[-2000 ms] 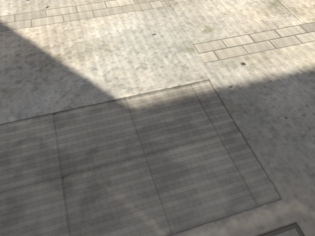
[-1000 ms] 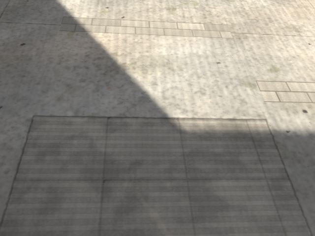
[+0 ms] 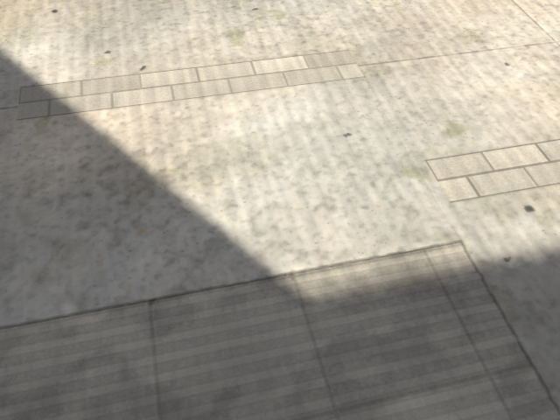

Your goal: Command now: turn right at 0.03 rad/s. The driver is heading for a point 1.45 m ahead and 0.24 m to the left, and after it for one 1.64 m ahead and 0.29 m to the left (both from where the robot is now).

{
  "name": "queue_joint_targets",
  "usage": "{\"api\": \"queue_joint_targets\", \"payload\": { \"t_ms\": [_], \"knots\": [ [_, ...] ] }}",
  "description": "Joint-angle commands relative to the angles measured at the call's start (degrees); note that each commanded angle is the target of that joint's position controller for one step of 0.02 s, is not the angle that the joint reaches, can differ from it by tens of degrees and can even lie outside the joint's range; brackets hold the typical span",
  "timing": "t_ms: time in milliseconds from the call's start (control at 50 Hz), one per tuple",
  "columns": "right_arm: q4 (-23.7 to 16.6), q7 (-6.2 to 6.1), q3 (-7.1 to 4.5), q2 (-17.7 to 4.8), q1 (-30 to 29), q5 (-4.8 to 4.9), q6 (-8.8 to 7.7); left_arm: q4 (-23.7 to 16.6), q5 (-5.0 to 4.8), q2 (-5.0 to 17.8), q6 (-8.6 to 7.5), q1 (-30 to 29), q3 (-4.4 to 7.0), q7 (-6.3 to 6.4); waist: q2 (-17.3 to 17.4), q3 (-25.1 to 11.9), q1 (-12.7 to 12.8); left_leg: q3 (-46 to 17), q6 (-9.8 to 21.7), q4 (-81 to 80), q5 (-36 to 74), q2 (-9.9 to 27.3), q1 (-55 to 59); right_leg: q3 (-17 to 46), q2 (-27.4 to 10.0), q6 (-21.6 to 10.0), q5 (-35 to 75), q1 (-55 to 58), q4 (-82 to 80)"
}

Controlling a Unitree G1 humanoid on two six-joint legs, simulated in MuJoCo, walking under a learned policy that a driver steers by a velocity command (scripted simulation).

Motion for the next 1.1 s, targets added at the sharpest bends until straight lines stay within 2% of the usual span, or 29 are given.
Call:
{"api": "queue_joint_targets", "payload": {
  "t_ms": [20, 140, 300, 600, 620, 640, 660, 680, 700, 740, 760, 780, 800, 820, 840, 860, 880, 900, 920, 940, 960, 980, 1000, 1040, 1100],
  "knots": [
    [-1.5, -0.34, -1.69, -7.8, 1.5, 0.20, -0.14, -1.0, -0.19, 5.7, -0.39, 0.1, 1.42, 0.41, 2.3, -5.1, -0.5, -3.7, 2.6, -3.6, 20.3, 4.3, 4.4, 1.7, -2.1, -1.5, 15.1, 2.1, -1.6],
    [-0.6, -0.21, -1.65, -7.5, 0.3, 0.26, 0.48, 1.4, -0.20, 5.9, 0.10, 1.0, 1.82, 0.94, 1.5, -4.0, -0.2, -3.0, 2.9, -3.8, 20.3, 3.6, 4.2, 1.5, -2.3, -1.2, 15.6, 3.3, -1.8],
    [0.7, -0.33, -1.51, -7.2, -0.3, 0.18, 0.98, 3.4, -0.18, 6.0, 0.13, 1.5, 2.05, 1.28, 1.7, -2.4, 0.0, -2.3, 2.5, -4.8, 15.2, 2.7, 3.1, 1.4, -2.3, -1.1, 14.1, 3.5, -2.5],
    [3.3, -0.94, -1.10, -6.1, 1.4, 0.14, 1.34, 5.8, -0.05, 4.1, -0.18, 3.7, 1.86, 1.41, 1.4, 0.1, 0.0, -1.7, 1.7, -6.4, 5.8, 1.8, 1.4, 0.8, -1.9, -0.9, 9.4, 2.0, -3.9],
    [4.0, -1.01, -1.00, -5.7, 2.4, 0.14, 1.44, 6.5, -0.09, 3.1, -0.18, 5.1, 1.67, 1.38, 1.8, -1.0, 0.2, -1.4, 1.8, -7.1, -1.4, 1.3, 1.7, -0.1, -1.2, -1.0, 3.8, 2.4, -3.9],
    [4.3, -1.20, -1.27, -6.2, 2.5, 0.44, 1.65, 6.7, -0.37, 3.0, -0.19, 5.5, 1.70, 1.41, 2.5, 0.1, 0.2, -1.6, 2.3, -7.5, -11.5, 0.9, 0.7, -1.4, 0.1, -1.5, -4.5, 0.9, -2.7],
    [4.1, -1.42, -1.72, -7.4, 2.5, 0.83, 1.78, 6.4, -0.61, 3.3, -0.36, 5.5, 1.85, 1.46, 3.7, 1.8, 0.1, -3.0, 3.5, -8.0, -21.3, 1.4, -0.9, -2.4, 1.2, -2.2, -13.5, -1.9, -0.8],
    [3.9, -1.53, -2.00, -8.1, 2.9, 1.20, 1.63, 5.8, -0.63, 3.2, -0.85, 5.2, 1.81, 1.42, 4.9, 4.0, -0.2, -6.0, 5.1, -9.4, -28.6, 3.4, -2.4, -2.4, 1.2, -2.8, -18.8, -5.4, 0.6],
    [3.9, -1.48, -2.30, -8.8, 4.4, 1.67, 1.16, 5.1, -0.69, 2.5, -1.73, 4.6, 1.60, 1.20, 6.3, 5.6, -0.9, -10.3, 7.0, -11.4, -32.7, 6.4, -2.1, -2.4, 0.9, -3.2, -19.3, -8.8, 2.9],
    [4.6, -1.13, -3.28, -10.9, 7.3, 2.17, 0.15, 4.3, -0.82, 0.0, -3.78, 4.1, 1.00, 0.22, 11.2, 5.7, -1.4, -21.6, 11.4, -16.8, -34.9, 14.4, 0.1, -4.5, 0.4, -3.0, -11.1, -11.4, 11.2],
    [4.4, -0.99, -3.47, -11.0, 7.1, 2.15, -0.12, 4.2, -0.81, 0.1, -4.45, 4.3, 1.05, -0.30, 11.2, 5.9, -0.9, -24.2, 12.6, -17.9, -33.6, 16.4, -2.0, -3.8, -0.9, -3.6, -9.6, -10.0, 13.4],
    [3.5, -0.79, -3.36, -10.5, 5.0, 2.07, -0.31, 4.7, -1.04, 0.1, -4.92, 5.9, 1.14, -0.70, 10.4, 5.8, 0.6, -23.4, 12.3, -17.6, -32.0, 16.3, -4.4, -3.7, -1.4, -4.5, -9.8, -7.2, 12.7],
    [2.2, -0.49, -3.13, -9.8, 1.6, 2.33, -0.34, 5.9, -1.24, -0.5, -5.27, 9.2, 1.10, -0.91, 9.8, 5.9, 2.9, -19.7, 10.8, -16.0, -29.8, 14.2, -8.2, -4.3, -1.2, -5.5, -10.0, -1.6, 7.9],
    [0.6, -0.19, -2.74, -8.8, -2.4, 2.69, -0.26, 7.7, -1.28, -0.8, -5.50, 13.9, 1.20, -0.88, 7.9, 6.5, 5.7, -13.7, 8.3, -12.2, -26.3, 10.0, -13.8, -4.7, -0.2, -6.2, -8.9, 6.5, 0.3],
    [-0.7, 0.02, -2.06, -6.4, -4.7, 2.51, -0.47, 9.7, -0.89, 1.6, -5.62, 19.8, 1.93, -0.65, 1.8, 5.8, 7.5, -7.1, 5.4, -1.4, -19.2, 5.1, -20.0, 2.7, -4.0, -7.0, -8.7, 14.0, -5.2],
    [-2.7, 0.30, -1.18, -2.5, -5.6, 2.22, -1.42, 11.0, -1.37, 9.1, -5.77, 26.0, 3.70, -0.60, -13.4, 3.1, 7.9, 4.2, 1.2, 18.0, -13.2, -2.2, -27.1, 22.6, -15.5, -12.2, -19.1, 19.4, -15.4],
    [-4.4, 0.11, -1.64, -4.4, -8.0, 2.97, -2.40, 10.4, -0.37, 10.0, -6.86, 26.6, 3.55, -1.39, -14.2, 5.2, 8.2, -0.6, 1.9, 30.2, -19.7, -2.1, -34.3, 38.6, -23.1, -17.9, -21.4, 17.6, -20.9],
    [-4.0, 0.35, -2.06, -6.0, -6.7, 3.76, -3.06, 8.9, 0.14, 5.9, -7.83, 22.1, 2.27, -1.53, -6.1, 7.7, 5.0, -4.2, 3.2, 37.2, -15.1, 1.6, -37.4, 35.5, -22.8, -17.0, -18.9, 16.8, -19.9],
    [-2.4, 0.80, -1.93, -5.3, -3.4, 3.49, -3.39, 7.5, -0.20, 4.0, -8.37, 19.3, 1.71, -1.79, -4.3, 7.0, 3.2, -4.2, 4.2, 39.1, -9.1, 3.1, -38.4, 29.1, -19.9, -14.8, -14.4, 17.7, -18.9],
    [-1.6, 1.16, -2.20, -5.9, -2.6, 2.78, -3.62, 6.5, -0.69, 3.6, -8.42, 17.8, 1.42, -2.05, -3.6, 5.9, 2.4, -3.7, 4.5, 38.2, -4.6, 4.5, -38.8, 23.6, -18.2, -13.0, -8.5, 18.6, -19.0],
    [-1.5, 1.45, -2.62, -6.6, -3.3, 2.30, -3.61, 6.0, -0.66, 2.3, -8.16, 17.2, 0.96, -1.99, -3.1, 5.6, 2.3, -3.4, 4.3, 36.1, -1.0, 5.6, -38.0, 17.9, -16.4, -11.1, -1.7, 18.8, -19.3],
    [-1.6, 1.88, -2.63, -6.0, -4.1, 2.16, -3.38, 6.0, -0.21, 1.2, -7.78, 18.2, 0.57, -1.77, -3.9, 4.8, 2.5, -2.6, 3.7, 34.5, 1.5, 6.0, -36.1, 13.3, -14.7, -9.8, 3.7, 18.3, -19.6],
    [-1.7, 2.27, -2.49, -4.9, -4.7, 2.13, -3.01, 6.2, 0.10, 0.9, -7.48, 19.8, 0.41, -1.40, -4.3, 4.2, 2.8, -1.5, 3.0, 33.6, 3.4, 5.8, -35.6, 9.7, -13.5, -9.3, 8.8, 18.5, -19.6],
    [-3.1, 2.68, -1.97, -3.2, -7.9, 2.20, -2.28, 6.1, 0.62, 2.0, -7.10, 21.4, 0.41, -0.61, -3.8, 4.7, 3.4, -0.6, 1.9, 29.6, 6.9, 5.2, -35.4, 4.8, -12.6, -9.3, 15.0, 17.1, -20.2],
    [-6.6, 3.13, -0.80, -1.4, -15.4, 2.29, -2.01, 4.8, 0.81, 4.2, -7.04, 20.7, 0.57, 0.14, -3.6, 7.2, 4.4, 1.6, 1.7, 16.9, 13.3, 3.2, -29.4, -1.3, -11.3, -8.9, 15.8, 10.7, -22.9]
  ]
}}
